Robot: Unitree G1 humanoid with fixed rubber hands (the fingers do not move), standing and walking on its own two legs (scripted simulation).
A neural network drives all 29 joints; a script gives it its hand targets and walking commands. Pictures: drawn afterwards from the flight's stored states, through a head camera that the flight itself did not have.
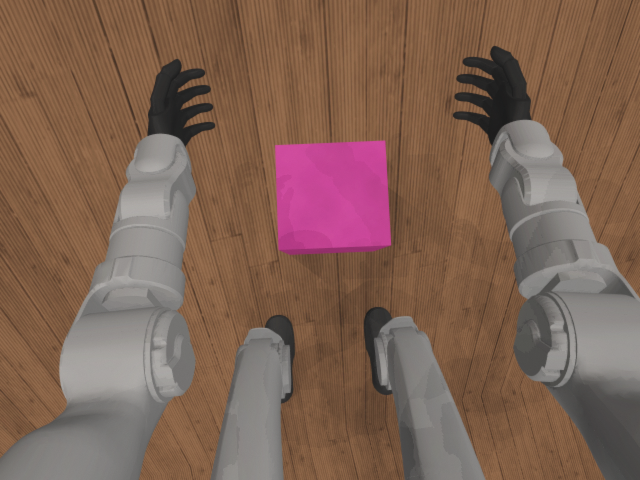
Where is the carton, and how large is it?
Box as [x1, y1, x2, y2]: [275, 141, 390, 254]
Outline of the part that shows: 384,141 275,145 278,249 289,254 369,251 390,245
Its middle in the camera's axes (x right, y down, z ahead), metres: +0.03 -0.07 +0.85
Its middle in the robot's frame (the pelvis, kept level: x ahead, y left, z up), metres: +0.48 -0.02 -0.51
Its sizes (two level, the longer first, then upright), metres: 0.210 0.200 0.250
